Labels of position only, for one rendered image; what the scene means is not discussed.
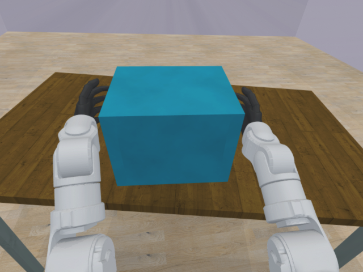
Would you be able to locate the table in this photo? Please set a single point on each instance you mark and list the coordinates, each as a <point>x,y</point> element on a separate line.
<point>328,159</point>

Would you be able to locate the robot left upper arm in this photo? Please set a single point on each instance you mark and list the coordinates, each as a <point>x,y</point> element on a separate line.
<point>89,253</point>

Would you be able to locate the left robot hand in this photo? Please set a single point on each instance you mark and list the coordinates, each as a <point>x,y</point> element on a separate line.
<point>87,101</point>

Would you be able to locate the carton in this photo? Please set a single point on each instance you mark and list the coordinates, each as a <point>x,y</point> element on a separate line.
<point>171,124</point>

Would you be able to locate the right robot hand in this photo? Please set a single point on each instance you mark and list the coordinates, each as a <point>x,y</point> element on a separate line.
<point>251,107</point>

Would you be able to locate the robot left forearm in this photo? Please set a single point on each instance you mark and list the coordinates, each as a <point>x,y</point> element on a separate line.
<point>76,171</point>

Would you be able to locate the robot right upper arm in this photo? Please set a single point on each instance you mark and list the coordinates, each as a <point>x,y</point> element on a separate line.
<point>300,251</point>

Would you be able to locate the robot right forearm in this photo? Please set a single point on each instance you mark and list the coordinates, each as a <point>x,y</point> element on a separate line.
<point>284,198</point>

